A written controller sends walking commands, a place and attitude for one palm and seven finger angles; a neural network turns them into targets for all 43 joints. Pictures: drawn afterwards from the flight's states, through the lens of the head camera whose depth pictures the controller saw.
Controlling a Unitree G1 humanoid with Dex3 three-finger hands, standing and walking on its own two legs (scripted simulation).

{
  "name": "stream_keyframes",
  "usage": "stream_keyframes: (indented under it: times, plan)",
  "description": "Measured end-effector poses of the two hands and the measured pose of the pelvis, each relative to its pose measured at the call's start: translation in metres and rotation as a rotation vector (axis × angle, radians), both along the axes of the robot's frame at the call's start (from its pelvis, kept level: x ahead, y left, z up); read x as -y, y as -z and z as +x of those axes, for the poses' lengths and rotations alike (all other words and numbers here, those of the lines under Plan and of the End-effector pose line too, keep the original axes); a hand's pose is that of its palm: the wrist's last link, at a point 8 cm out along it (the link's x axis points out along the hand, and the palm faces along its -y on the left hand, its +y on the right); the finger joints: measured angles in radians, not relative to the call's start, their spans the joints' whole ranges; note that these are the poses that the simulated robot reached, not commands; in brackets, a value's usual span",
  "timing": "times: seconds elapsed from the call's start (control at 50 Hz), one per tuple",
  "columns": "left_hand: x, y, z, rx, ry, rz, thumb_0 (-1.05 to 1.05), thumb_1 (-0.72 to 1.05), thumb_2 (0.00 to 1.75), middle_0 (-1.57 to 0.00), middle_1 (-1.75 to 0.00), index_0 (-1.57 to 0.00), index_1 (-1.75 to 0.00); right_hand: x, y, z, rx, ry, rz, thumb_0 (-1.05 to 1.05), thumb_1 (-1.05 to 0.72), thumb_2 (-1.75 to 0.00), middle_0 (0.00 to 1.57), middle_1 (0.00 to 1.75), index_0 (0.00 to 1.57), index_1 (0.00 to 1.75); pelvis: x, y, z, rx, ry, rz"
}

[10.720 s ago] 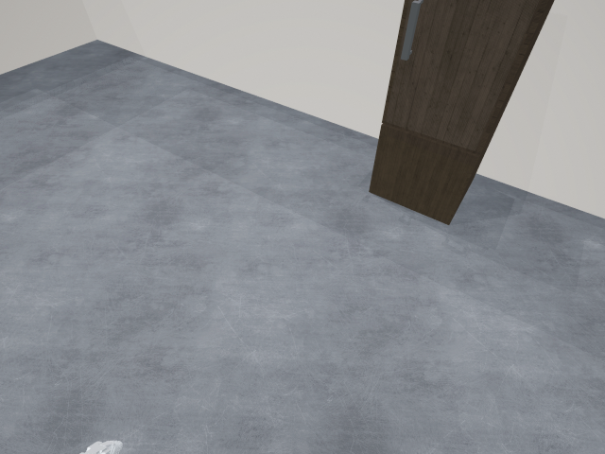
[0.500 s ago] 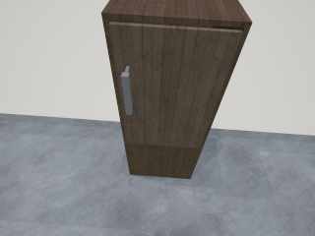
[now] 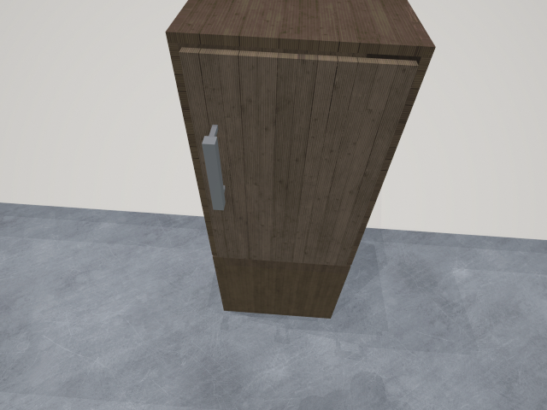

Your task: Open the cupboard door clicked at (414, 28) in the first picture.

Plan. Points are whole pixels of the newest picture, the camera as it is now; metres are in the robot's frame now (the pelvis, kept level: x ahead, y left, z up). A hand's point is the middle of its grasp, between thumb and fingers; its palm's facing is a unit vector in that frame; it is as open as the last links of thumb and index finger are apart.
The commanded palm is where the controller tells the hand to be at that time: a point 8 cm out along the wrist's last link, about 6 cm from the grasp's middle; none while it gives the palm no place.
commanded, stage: raise the hand with hooked fingers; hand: left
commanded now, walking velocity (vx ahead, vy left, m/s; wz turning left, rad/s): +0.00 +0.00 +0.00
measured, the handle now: (216, 169) +0.54 +0.16 +0.02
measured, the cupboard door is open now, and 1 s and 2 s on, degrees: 0 0 0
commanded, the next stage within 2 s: none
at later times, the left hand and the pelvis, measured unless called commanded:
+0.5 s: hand (131, 404) +0.14 +0.21 -0.05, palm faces +0.10 -0.99 -0.04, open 8.9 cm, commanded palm +0.13 +0.26 -0.04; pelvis -0.05 -0.04 -0.10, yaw +1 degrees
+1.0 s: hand (106, 353) +0.19 +0.25 -0.01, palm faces +0.01 -1.00 -0.04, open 11.9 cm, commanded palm +0.17 +0.30 +0.00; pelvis -0.05 +0.00 -0.06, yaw +0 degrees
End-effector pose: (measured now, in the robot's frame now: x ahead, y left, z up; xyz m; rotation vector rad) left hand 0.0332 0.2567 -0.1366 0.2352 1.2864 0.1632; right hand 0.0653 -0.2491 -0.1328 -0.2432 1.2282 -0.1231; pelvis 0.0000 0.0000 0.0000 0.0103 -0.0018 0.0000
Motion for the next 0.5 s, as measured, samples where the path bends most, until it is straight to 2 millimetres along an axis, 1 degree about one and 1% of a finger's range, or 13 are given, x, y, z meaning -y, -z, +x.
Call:
stream_keyframes:
  times: [0.04, 0.06, 0.08, 0.1, 0.16, 0.18, 0.22, 0.24, 0.28, 0.34, 0.42, 0.46, 0.5]
  plan:
    - [0.0, -0.001, 0.004, 0.01, 0.003, 0.013, 0.0, 0.9, 0.9, -0.21, -0.3, -0.2, -0.3, 0.002, 0.001, 0.0, -0.001, 0.005, -0.002, 0.0, -0.91, -0.89, 0.2, 0.3, 0.21, 0.3, 0.0, 0.0, 0.001, -0.002, -0.001, -0.005]
    - [-0.002, -0.008, 0.015, 0.076, -0.063, 0.005, 0.01, 0.9, 0.9, -0.21, -0.3, -0.21, -0.3, 0.003, -0.001, 0.002, 0.028, 0.018, -0.001, 0.0, -0.91, -0.89, 0.2, 0.3, 0.21, 0.3, 0.001, 0.001, 0.001, -0.005, -0.007, -0.006]
    - [-0.004, -0.023, 0.032, 0.211, -0.099, 0.009, 0.01, 0.9, 0.9, -0.21, -0.3, -0.21, -0.31, 0.004, -0.005, 0.006, 0.086, 0.014, -0.008, 0.01, -0.91, -0.89, 0.2, 0.3, 0.21, 0.3, 0.002, 0.002, 0.001, -0.004, -0.007, 0.0]
    - [-0.005, -0.044, 0.051, 0.363, -0.111, 0.021, 0.02, 0.9, 0.9, -0.21, -0.3, -0.21, -0.31, 0.004, -0.009, 0.011, 0.153, 0.009, -0.013, 0.01, -0.91, -0.89, 0.2, 0.3, 0.21, 0.3, 0.002, 0.003, 0.001, -0.006, -0.008, 0.008]
    - [-0.003, -0.103, 0.099, 0.759, -0.102, 0.027, 0.02, 0.88, 0.89, -0.21, -0.32, -0.21, -0.32, 0.005, -0.015, 0.029, 0.329, 0.005, 0.002, 0.01, -0.91, -0.89, 0.2, 0.3, 0.21, 0.3, 0.005, 0.009, -0.003, -0.03, -0.032, 0.018]
    - [-0.002, -0.117, 0.111, 0.873, -0.083, 0.017, 0.01, 0.86, 0.88, -0.21, -0.32, -0.21, -0.33, 0.006, -0.015, 0.035, 0.372, 0.001, 0.006, 0.01, -0.91, -0.89, 0.2, 0.3, 0.21, 0.3, 0.007, 0.013, -0.006, -0.052, -0.033, 0.019]
    - [0.002, -0.131, 0.126, 1.048, -0.024, -0.019, 0.01, 0.84, 0.87, -0.21, -0.34, -0.21, -0.35, 0.01, -0.013, 0.048, 0.443, -0.003, 0.014, 0.01, -0.91, -0.89, 0.2, 0.3, 0.21, 0.3, 0.012, 0.024, -0.013, -0.097, -0.024, 0.012]
    - [0.004, -0.133, 0.129, 1.115, 0.018, -0.042, 0.01, 0.82, 0.86, -0.21, -0.35, -0.21, -0.36, 0.012, -0.011, 0.055, 0.475, -0.008, 0.017, 0.01, -0.91, -0.89, 0.2, 0.3, 0.21, 0.3, 0.014, 0.03, -0.017, -0.122, -0.018, 0.011]
    - [0.009, -0.129, 0.127, 1.213, 0.113, -0.087, 0.01, 0.78, 0.85, -0.21, -0.37, -0.21, -0.38, 0.017, -0.008, 0.067, 0.541, -0.025, 0.016, 0.01, -0.91, -0.89, 0.2, 0.3, 0.21, 0.3, 0.02, 0.045, -0.025, -0.171, -0.009, 0.011]
    - [0.011, -0.109, 0.112, 1.257, 0.206, -0.149, 0.0, 0.72, 0.82, -0.22, -0.41, -0.22, -0.42, 0.026, -0.001, 0.084, 0.629, -0.058, 0.006, 0.01, -0.91, -0.89, 0.2, 0.3, 0.21, 0.3, 0.028, 0.069, -0.037, -0.213, -0.005, 0.008]
    - [0.001, -0.086, 0.086, 1.235, 0.139, -0.171, 0.01, 0.63, 0.78, -0.23, -0.47, -0.23, -0.48, 0.032, 0.006, 0.095, 0.688, -0.09, -0.022, 0.01, -0.91, -0.89, 0.2, 0.3, 0.21, 0.3, 0.034, 0.09, -0.045, -0.225, -0.013, -0.007]
    - [-0.003, -0.084, 0.079, 1.244, 0.102, -0.154, 0.01, 0.58, 0.77, -0.23, -0.5, -0.23, -0.51, 0.031, 0.01, 0.094, 0.684, -0.104, -0.033, 0.01, -0.91, -0.89, 0.2, 0.3, 0.2, 0.3, 0.036, 0.094, -0.048, -0.22, -0.021, -0.019]
    - [-0.004, -0.088, 0.078, 1.264, 0.1, -0.141, 0.01, 0.53, 0.75, -0.23, -0.53, -0.23, -0.54, 0.029, 0.014, 0.09, 0.665, -0.115, -0.038, 0.01, -0.91, -0.89, 0.2, 0.3, 0.2, 0.3, 0.037, 0.095, -0.05, -0.214, -0.028, -0.03]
